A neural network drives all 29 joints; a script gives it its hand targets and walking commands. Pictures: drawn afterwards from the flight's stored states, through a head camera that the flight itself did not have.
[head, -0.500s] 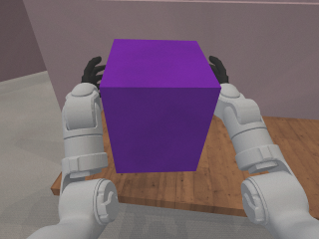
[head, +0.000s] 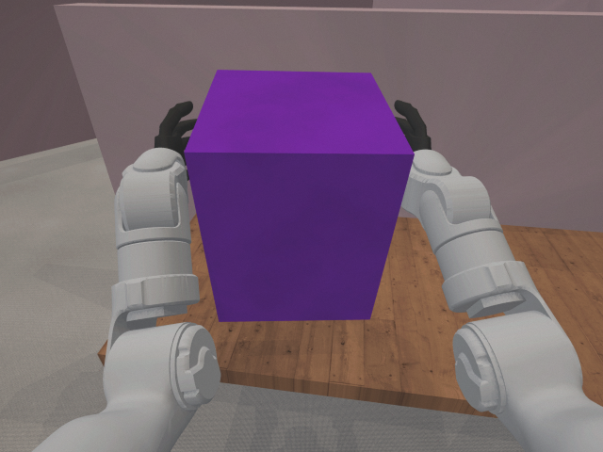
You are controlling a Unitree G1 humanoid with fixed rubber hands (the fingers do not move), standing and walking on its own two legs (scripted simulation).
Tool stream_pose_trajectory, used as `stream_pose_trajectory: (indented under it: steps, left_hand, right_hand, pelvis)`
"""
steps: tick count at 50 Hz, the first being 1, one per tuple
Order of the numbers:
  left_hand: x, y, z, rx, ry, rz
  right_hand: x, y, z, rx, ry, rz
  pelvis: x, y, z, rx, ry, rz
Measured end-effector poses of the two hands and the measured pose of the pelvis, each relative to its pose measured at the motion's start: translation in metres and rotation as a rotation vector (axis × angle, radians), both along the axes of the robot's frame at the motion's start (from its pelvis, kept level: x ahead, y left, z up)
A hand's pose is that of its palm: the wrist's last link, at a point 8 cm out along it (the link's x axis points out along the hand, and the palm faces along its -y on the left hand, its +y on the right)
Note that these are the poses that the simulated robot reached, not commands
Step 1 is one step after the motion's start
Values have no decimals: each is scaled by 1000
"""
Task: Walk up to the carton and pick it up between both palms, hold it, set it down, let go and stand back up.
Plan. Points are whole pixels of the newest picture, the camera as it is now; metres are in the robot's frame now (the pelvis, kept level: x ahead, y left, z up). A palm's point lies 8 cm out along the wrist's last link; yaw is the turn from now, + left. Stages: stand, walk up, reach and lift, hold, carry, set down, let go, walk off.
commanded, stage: hold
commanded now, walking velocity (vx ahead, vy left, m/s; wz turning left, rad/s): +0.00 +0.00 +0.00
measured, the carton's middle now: (295, 197) +0.37 +0.02 +0.24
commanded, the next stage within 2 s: none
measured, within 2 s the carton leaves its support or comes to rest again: neither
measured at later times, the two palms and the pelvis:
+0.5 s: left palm (173, 169) +0.38 +0.16 +0.28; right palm (409, 169) +0.37 -0.13 +0.28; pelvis +0.01 +0.00 +0.00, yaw +0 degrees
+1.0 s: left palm (175, 169) +0.37 +0.16 +0.28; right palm (412, 169) +0.37 -0.13 +0.28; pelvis +0.01 +0.01 +0.00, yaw +0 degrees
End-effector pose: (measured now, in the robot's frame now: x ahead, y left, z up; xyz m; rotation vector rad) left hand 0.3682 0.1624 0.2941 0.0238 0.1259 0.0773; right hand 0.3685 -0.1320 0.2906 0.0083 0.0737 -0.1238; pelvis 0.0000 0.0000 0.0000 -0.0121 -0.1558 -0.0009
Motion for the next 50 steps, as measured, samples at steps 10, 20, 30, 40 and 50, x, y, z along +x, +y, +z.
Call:
stream_pose_trajectory:
  steps: [10, 20, 30, 40, 50]
  left_hand:
    - [4, -3, 0, 0, 9, -4]
    - [8, 0, -7, 9, 7, -6]
    - [7, 1, -15, 5, -2, -3]
    - [5, 0, -13, 5, -3, 1]
    - [5, -1, -10, 6, 0, 4]
  right_hand:
    - [2, -3, -2, 2, 10, -5]
    - [6, 0, -9, -3, 9, -4]
    - [5, 1, -15, 11, 2, -6]
    - [4, 0, -15, 14, 1, -5]
    - [4, -1, -12, 8, 4, -4]
  pelvis:
    - [1, -1, 0, 3, 2, -4]
    - [4, 0, 0, -1, 17, 5]
    - [6, 5, 0, -5, 10, 6]
    - [7, 8, 0, -4, 4, -4]
    - [6, 6, 0, -2, 7, -5]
